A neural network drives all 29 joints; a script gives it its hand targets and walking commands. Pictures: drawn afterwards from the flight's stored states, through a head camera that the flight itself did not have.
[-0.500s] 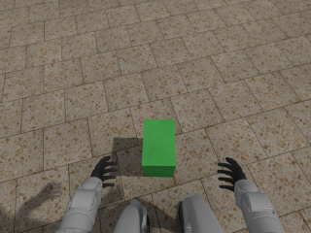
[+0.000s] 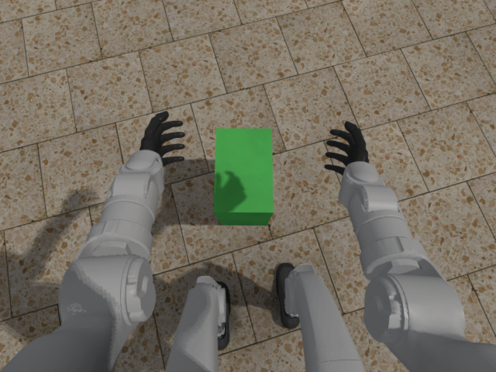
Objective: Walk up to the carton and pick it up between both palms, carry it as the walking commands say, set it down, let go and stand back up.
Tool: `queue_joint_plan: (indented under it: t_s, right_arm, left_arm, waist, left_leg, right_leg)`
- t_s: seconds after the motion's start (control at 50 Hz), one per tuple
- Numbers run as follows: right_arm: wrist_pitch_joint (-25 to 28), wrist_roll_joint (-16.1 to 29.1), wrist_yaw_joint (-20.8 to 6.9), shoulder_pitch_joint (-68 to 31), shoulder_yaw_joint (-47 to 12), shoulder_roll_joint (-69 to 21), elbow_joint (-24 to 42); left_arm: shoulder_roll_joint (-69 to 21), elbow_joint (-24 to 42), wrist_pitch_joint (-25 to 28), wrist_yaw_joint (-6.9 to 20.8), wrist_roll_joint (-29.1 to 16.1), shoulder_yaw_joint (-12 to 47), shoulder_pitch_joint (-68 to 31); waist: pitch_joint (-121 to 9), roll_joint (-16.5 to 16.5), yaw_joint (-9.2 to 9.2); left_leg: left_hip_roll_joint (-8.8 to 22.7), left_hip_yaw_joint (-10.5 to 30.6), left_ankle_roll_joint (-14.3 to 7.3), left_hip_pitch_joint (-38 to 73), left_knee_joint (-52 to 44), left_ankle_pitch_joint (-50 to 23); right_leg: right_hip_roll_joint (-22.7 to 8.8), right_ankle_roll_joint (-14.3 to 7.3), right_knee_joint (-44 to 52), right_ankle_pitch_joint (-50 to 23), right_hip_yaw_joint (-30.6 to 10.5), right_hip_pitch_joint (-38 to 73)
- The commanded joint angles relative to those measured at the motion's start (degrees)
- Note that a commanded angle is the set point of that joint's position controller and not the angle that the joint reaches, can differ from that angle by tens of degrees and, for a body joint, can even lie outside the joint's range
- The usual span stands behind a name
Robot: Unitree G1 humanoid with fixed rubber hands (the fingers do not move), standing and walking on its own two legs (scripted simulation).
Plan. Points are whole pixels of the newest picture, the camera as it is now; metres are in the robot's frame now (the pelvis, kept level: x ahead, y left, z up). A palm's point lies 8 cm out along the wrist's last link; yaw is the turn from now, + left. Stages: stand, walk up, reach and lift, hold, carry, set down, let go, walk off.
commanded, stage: reach and lift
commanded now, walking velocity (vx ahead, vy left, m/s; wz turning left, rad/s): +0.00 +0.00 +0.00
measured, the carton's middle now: (244, 182) +0.53 +0.00 -0.53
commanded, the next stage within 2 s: none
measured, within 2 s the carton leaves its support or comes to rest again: neither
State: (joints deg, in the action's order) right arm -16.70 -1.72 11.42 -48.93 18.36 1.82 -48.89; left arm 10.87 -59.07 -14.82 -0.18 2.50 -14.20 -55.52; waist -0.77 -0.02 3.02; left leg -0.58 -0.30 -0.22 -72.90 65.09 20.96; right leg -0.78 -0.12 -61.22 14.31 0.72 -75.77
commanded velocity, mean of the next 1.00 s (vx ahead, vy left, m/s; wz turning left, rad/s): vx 0.00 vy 0.00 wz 0.00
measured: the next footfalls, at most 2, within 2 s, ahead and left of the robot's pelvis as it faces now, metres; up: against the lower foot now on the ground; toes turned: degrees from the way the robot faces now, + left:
none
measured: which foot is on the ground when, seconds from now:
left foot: down 0.00-1.00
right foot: down 0.00-1.00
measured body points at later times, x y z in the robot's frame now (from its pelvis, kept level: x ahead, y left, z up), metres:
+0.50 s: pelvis +0.05 +0.00 -0.01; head +0.34 +0.02 +0.34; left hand +0.54 +0.16 -0.14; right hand +0.51 -0.19 -0.13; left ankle +0.08 +0.12 -0.63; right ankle +0.12 -0.12 -0.63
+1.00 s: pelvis +0.00 +0.00 -0.17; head +0.33 +0.01 +0.14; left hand +0.54 +0.16 -0.31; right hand +0.51 -0.19 -0.30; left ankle +0.08 +0.12 -0.63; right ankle +0.12 -0.12 -0.63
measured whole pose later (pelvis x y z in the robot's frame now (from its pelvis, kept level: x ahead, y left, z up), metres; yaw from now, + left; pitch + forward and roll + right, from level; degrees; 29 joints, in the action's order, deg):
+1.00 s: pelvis +0.00 +0.00 -0.17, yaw +2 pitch +48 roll -1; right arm -4.0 2.9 8.4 -63.5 17.8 8.8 -51.0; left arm 15.4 -58.7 -4.8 -6.2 -3.3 -7.9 -70.2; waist -2.2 -0.7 4.2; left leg -2.9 1.2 0.2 -118.2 101.6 31.3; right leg 0.5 2.2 -97.4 24.8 -1.5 -120.6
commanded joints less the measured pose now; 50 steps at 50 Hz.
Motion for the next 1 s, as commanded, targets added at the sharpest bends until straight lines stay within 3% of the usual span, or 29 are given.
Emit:
queue_joint_plan:
  t_s: [0.0,0.04,0.06,0.08,0.1,0.16,0.18,0.22,0.28,0.38,0.44,0.46,0.54,0.6,0.62,0.64,0.66,0.68,0.7,0.72,0.74,0.76,0.8,0.82,0.84,0.86,0.92,0.94,0.98]
  right_arm:
    - [5.8,0.1,-0.6,-13.0,0.5,1.8,6.0]
    - [8.1,-0.8,-1.2,-12.0,1.6,2.2,7.7]
    - [9.2,-1.5,-1.5,-11.3,2.4,2.8,6.7]
    - [10.4,-1.4,-2.1,-10.5,2.4,2.8,5.8]
    - [11.6,-2.3,-2.6,-9.9,3.3,3.7,7.0]
    - [14.8,-1.6,-3.6,-11.9,1.8,4.7,8.8]
    - [15.8,-2.1,-3.9,-10.6,2.4,4.8,8.7]
    - [16.8,-2.0,-4.4,-10.7,2.5,4.6,9.1]
    - [16.9,-1.5,-5.3,-9.0,2.3,3.3,9.3]
    - [17.1,-3.0,-7.6,-4.2,4.8,3.9,11.7]
    - [17.0,-2.7,-8.3,-6.0,5.6,4.8,11.6]
    - [17.1,-3.1,-8.6,-5.9,6.3,4.3,10.8]
    - [17.2,-3.5,-8.7,-7.7,5.7,3.2,6.8]
    - [16.6,-3.8,-8.0,-10.3,6.2,5.3,5.3]
    - [16.1,-3.1,-7.7,-12.7,5.6,5.8,5.7]
    - [16.1,-3.0,-7.4,-12.4,5.9,6.8,4.0]
    - [16.2,-2.5,-7.0,-15.9,5.1,6.6,7.2]
    - [16.1,-2.1,-6.6,-16.0,5.4,8.6,6.1]
    - [15.9,-0.5,-6.4,-19.4,3.2,7.9,8.1]
    - [15.5,-0.9,-6.1,-19.3,4.0,10.4,5.9]
    - [15.0,0.4,-5.6,-21.6,2.7,9.4,7.4]
    - [14.6,0.8,-5.2,-21.3,2.9,10.3,5.6]
    - [13.9,1.5,-4.5,-23.6,2.0,10.9,5.8]
    - [13.8,2.0,-4.2,-24.0,0.7,10.6,4.7]
    - [14.0,2.6,-3.8,-26.1,0.5,11.6,8.9]
    - [13.9,3.3,-3.3,-25.7,-0.1,12.3,4.5]
    - [13.6,5.2,-2.6,-27.1,-1.2,12.7,3.8]
    - [13.7,5.3,-2.6,-26.5,-0.6,12.3,4.4]
    - [14.0,6.5,-2.8,-27.4,-1.4,12.0,2.5]
  left_arm:
    - [5.9,4.1,5.6,-1.0,1.2,-2.8,-14.0]
    - [6.9,5.5,7.9,-1.1,1.9,-3.1,-13.7]
    - [5.6,6.2,8.9,-1.1,1.0,-1.8,-14.7]
    - [5.5,6.2,10.0,-1.2,1.6,-1.8,-13.2]
    - [3.8,7.9,10.8,-1.2,1.2,-0.9,-14.3]
    - [5.2,10.7,13.3,-1.4,0.1,-0.6,-15.5]
    - [3.9,11.4,14.0,-1.5,-0.1,0.4,-14.3]
    - [4.2,11.9,14.6,-1.7,0.3,-0.3,-13.0]
    - [4.0,10.9,14.5,-1.3,1.2,-0.6,-11.3]
    - [2.4,14.4,14.5,-1.6,4.3,-1.8,-8.0]
    - [1.2,14.2,14.1,-1.5,5.0,-1.2,-9.9]
    - [0.9,13.1,14.1,-1.6,4.8,-0.5,-9.6]
    - [-0.3,9.4,14.4,-1.5,4.6,-0.1,-10.9]
    - [1.9,7.0,13.9,-1.9,5.0,-1.0,-13.8]
    - [3.0,6.6,13.5,-2.3,4.2,-0.6,-14.5]
    - [2.9,8.0,13.6,-2.8,3.7,-0.2,-17.4]
    - [5.4,11.1,14.1,-3.4,3.6,-0.6,-19.7]
    - [4.7,9.7,13.5,-4.0,1.8,0.4,-20.4]
    - [5.2,11.6,13.6,-4.3,1.2,0.8,-22.1]
    - [5.5,9.8,12.6,-4.8,0.1,1.7,-23.0]
    - [6.6,7.1,11.9,-4.9,-0.7,1.6,-22.4]
    - [5.6,6.2,11.4,-4.9,-1.4,3.0,-23.3]
    - [7.4,6.6,11.0,-5.1,-3.1,3.2,-25.8]
    - [7.9,6.5,11.0,-5.4,-4.0,4.0,-26.0]
    - [7.5,10.0,11.2,-5.5,-4.8,5.2,-29.3]
    - [8.0,6.5,11.1,-5.9,-5.8,5.8,-28.9]
    - [9.2,5.7,10.9,-6.3,-6.4,6.0,-29.7]
    - [9.2,6.0,11.0,-6.3,-6.3,6.9,-30.0]
    - [9.6,5.5,11.7,-6.5,-5.9,6.6,-30.6]
  waist:
    - [-40.2,0.6,-1.43]
    - [-43.1,-1.9,-1.61]
    - [-45.8,-2.7,0.00]
    - [-45.0,-3.3,-1.15]
    - [-48.6,-5.3,0.43]
    - [-53.3,-2.4,0.64]
    - [-55.2,-2.5,2.05]
    - [-58.1,-2.3,0.70]
    - [-60.5,-2.1,0.88]
    - [-61.9,-4.0,1.51]
    - [-55.3,-6.3,1.44]
    - [-52.8,-6.3,2.56]
    - [-44.9,-4.4,2.16]
    - [-46.6,-6.4,1.57]
    - [-47.9,-4.6,1.10]
    - [-48.1,-5.2,2.19]
    - [-51.7,-3.7,0.69]
    - [-54.3,-4.1,2.93]
    - [-54.7,-4.4,-0.04]
    - [-57.5,-4.2,2.59]
    - [-55.3,-3.2,1.58]
    - [-54.4,-4.9,3.01]
    - [-55.8,-3.0,2.34]
    - [-55.8,0.0,2.16]
    - [-60.1,-2.2,3.20]
    - [-59.2,-2.7,2.68]
    - [-56.3,-2.0,2.24]
    - [-59.2,-4.1,3.08]
    - [-56.2,-4.3,1.49]
  left_leg:
    - [-3.3,-1.2,0.8,7.1,-9.4,-0.1]
    - [-3.7,-0.8,1.3,7.0,-10.0,-3.4]
    - [-4.0,-0.1,1.4,8.6,-10.3,-5.9]
    - [-3.7,0.3,1.9,9.2,-10.0,-9.4]
    - [-4.0,0.6,2.5,10.1,-9.5,-12.4]
    - [-4.0,1.3,2.6,6.9,-7.9,-19.6]
    - [-4.0,2.2,2.6,8.4,-8.4,-23.0]
    - [-4.4,2.4,2.3,7.9,-7.5,-27.0]
    - [-4.3,2.2,2.2,6.4,-6.2,-29.2]
    - [-3.9,2.7,2.5,9.3,-4.6,-33.1]
    - [-3.8,2.0,2.7,8.2,-2.9,-28.5]
    - [-3.6,2.6,2.4,7.8,-2.6,-26.6]
    - [-3.9,2.4,2.0,-4.3,1.3,-17.4]
    - [-4.4,0.8,2.2,-6.6,5.8,-12.3]
    - [-4.1,1.2,1.9,-8.3,7.9,-9.8]
    - [-4.4,0.4,2.2,-10.1,8.8,-8.4]
    - [-4.9,0.3,1.7,-9.8,10.4,-8.4]
    - [-5.0,0.0,2.1,-10.3,12.3,-7.7]
    - [-5.2,-0.5,2.0,-10.3,13.4,-5.7]
    - [-5.2,-0.5,2.4,-11.0,15.0,-5.0]
    - [-5.3,-0.6,1.9,-11.6,16.6,-2.6]
    - [-5.4,-1.3,2.0,-13.9,17.2,-0.1]
    - [-5.6,-1.4,1.9,-15.5,19.4,2.1]
    - [-5.4,-1.0,1.6,-16.8,19.9,2.9]
    - [-5.8,-1.6,1.8,-15.1,21.9,0.7]
    - [-5.4,-1.8,2.2,-16.3,22.9,2.1]
    - [-5.3,-1.7,1.9,-20.7,25.5,2.7]
    - [-5.1,-1.3,1.9,-18.2,26.1,2.4]
    - [-5.1,-1.3,1.8,-21.1,28.2,1.0]
  right_leg:
    - [3.1,2.6,6.4,2.2,0.9,27.2]
    - [3.4,2.6,5.0,-4.3,1.0,26.6]
    - [3.6,2.5,4.8,-7.5,1.0,27.1]
    - [4.0,2.1,3.8,-10.3,1.2,24.4]
    - [3.9,1.8,3.3,-14.8,0.9,24.6]
    - [3.5,1.7,1.5,-25.1,0.0,26.9]
    - [3.5,1.9,1.3,-29.5,-0.1,28.1]
    - [3.6,2.0,0.7,-34.3,-1.2,29.0]
    - [3.2,2.3,0.1,-37.3,-1.7,29.5]
    - [3.9,2.9,-1.0,-34.8,-1.0,22.4]
    - [4.4,2.7,-1.5,-26.9,0.0,12.8]
    - [4.7,3.0,-2.0,-23.4,0.6,9.2]
    - [4.4,3.3,-6.4,-18.4,0.7,4.0]
    - [4.5,3.4,-10.2,-14.1,0.4,1.0]
    - [4.6,3.6,-13.3,-11.6,1.4,0.0]
    - [4.6,3.5,-14.1,-11.6,0.8,0.5]
    - [4.9,3.5,-16.1,-10.9,1.7,1.5]
    - [4.8,3.5,-18.0,-11.2,1.9,2.3]
    - [4.8,3.5,-19.3,-7.9,2.5,0.4]
    - [4.9,3.3,-21.2,-7.6,3.0,0.2]
    - [5.0,3.7,-21.5,-4.3,3.6,-2.1]
    - [5.0,3.4,-21.8,-2.5,2.8,-2.4]
    - [4.8,3.7,-24.5,0.0,3.3,-2.8]
    - [4.8,3.8,-25.7,0.4,4.3,-2.5]
    - [4.9,3.8,-26.7,-1.4,3.9,-1.7]
    - [4.8,3.6,-28.1,-0.5,3.9,-2.8]
    - [4.9,3.5,-30.9,-0.7,3.8,-5.2]
    - [4.7,3.4,-31.3,-1.2,3.7,-4.8]
    - [4.8,3.3,-33.5,-2.3,3.4,-7.9]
